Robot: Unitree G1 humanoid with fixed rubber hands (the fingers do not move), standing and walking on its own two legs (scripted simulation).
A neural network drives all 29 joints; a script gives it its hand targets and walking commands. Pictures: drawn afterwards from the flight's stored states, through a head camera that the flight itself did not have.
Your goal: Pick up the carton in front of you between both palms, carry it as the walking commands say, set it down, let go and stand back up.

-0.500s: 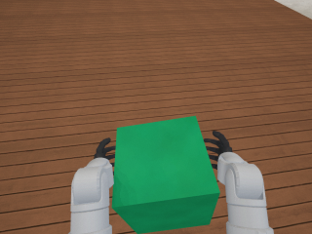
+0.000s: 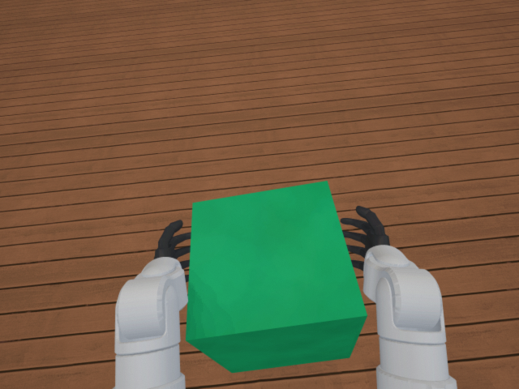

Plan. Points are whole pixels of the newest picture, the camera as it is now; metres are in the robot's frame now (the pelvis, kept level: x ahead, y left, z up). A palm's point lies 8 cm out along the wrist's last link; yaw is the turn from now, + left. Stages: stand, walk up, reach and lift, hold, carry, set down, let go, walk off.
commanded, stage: carry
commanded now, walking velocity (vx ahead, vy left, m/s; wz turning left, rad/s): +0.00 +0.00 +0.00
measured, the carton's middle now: (275, 284) +0.29 +0.00 -0.03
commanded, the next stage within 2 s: hold in 1.82 s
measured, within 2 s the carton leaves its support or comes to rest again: neither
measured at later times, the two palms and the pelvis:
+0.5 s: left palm (170, 195) +0.41 +0.16 +0.07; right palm (348, 187) +0.40 -0.13 +0.08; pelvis +0.13 +0.03 -0.01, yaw -3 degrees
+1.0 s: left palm (173, 224) +0.37 +0.16 +0.05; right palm (355, 217) +0.36 -0.14 +0.06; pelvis +0.09 +0.02 -0.01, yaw -3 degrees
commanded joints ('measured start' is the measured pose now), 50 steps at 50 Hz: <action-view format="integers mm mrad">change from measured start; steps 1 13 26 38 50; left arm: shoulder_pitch -454 -527 -520 -515 -472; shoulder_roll -1003 -940 -976 -999 -961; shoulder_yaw -687 -700 -685 -709 -648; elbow -135 -19 -49 34 146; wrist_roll -444 -426 -429 -404 -311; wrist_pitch -39 23 8 -49 -235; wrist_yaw -354 -353 -338 -360 -376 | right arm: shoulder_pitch -405 -377 -453 -430 -405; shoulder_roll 1039 991 1004 1025 979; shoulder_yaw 735 646 690 692 623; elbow -84 129 14 117 218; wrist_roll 450 423 456 423 328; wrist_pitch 6 53 43 -5 -190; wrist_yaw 284 325 307 336 352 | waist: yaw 2 -6 -7 -10 -11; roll -210 48 -38 -35 -36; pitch -462 -362 -440 -342 -300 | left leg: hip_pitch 124 349 348 285 259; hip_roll -12 137 111 110 107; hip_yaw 26 -34 -8 -9 -29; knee -153 -242 -168 -215 -286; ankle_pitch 137 896 840 568 378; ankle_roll -4 63 66 58 57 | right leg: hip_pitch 322 138 187 129 85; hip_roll -226 -114 -111 -121 -117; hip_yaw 99 115 118 131 152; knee -29 140 176 120 59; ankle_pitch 581 211 357 157 -41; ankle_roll -61 100 102 77 53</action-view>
